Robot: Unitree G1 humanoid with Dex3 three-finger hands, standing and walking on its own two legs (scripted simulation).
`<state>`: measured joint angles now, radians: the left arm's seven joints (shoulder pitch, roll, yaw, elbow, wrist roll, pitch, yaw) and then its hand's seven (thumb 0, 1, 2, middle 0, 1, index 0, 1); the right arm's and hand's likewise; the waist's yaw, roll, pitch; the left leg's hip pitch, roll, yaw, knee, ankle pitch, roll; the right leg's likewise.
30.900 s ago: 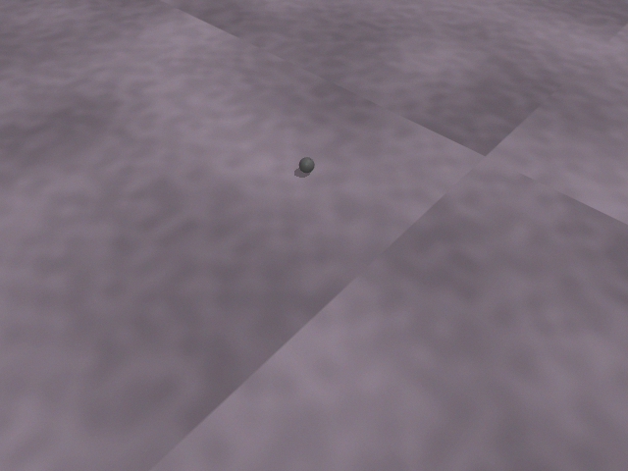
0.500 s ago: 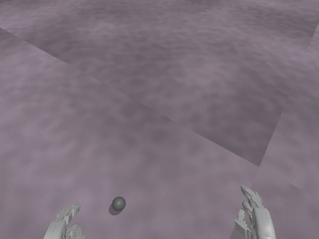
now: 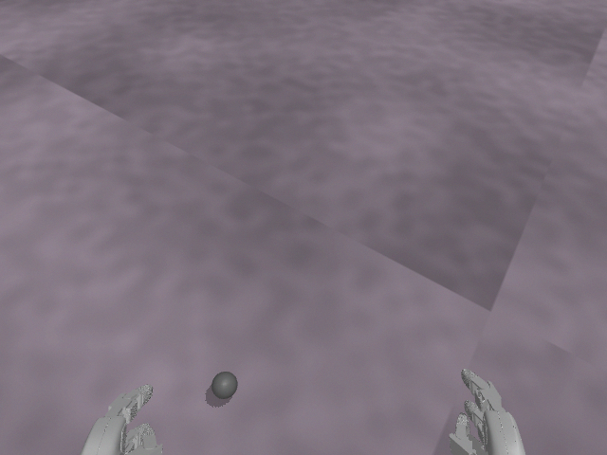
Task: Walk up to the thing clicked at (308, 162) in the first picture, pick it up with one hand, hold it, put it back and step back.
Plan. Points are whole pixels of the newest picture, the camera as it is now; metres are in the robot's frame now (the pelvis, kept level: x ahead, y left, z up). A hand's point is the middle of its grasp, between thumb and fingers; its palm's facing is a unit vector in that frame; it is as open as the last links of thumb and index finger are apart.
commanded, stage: home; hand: left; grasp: from above
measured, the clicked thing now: (224, 385) +0.45 +0.21 -0.68
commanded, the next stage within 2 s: stand in 1.24 s
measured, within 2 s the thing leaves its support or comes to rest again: neither
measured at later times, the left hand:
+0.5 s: hand out of the picture +0.16 +0.18 -0.05, palm faces +0.05 -0.98 -0.20, open 7.4 cm
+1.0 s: hand (160, 453) +0.16 +0.18 -0.05, palm faces +0.04 -0.98 -0.20, open 7.4 cm
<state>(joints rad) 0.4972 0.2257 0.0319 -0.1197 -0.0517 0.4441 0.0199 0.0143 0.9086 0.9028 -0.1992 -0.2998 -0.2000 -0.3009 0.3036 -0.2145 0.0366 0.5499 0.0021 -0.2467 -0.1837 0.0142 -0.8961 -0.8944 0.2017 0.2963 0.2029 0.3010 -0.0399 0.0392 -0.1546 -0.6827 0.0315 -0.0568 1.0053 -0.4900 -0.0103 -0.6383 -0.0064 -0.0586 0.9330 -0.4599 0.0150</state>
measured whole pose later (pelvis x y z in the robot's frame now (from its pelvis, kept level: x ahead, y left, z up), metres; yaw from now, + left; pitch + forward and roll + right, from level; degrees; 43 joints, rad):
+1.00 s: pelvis +0.00 +0.00 +0.00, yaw +0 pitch +10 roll -3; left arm 0.50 0.23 0.03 -0.12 -0.05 0.45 0.02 0.01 0.91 0.90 -0.20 -0.30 -0.20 -0.30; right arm 0.29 -0.21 0.03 0.55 0.00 -0.24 -0.18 0.01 -0.90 -0.89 0.20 0.30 0.20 0.30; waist -0.04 0.04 -0.16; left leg -0.68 0.03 -0.06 1.01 -0.50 -0.01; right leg -0.64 0.00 -0.06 0.95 -0.47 0.01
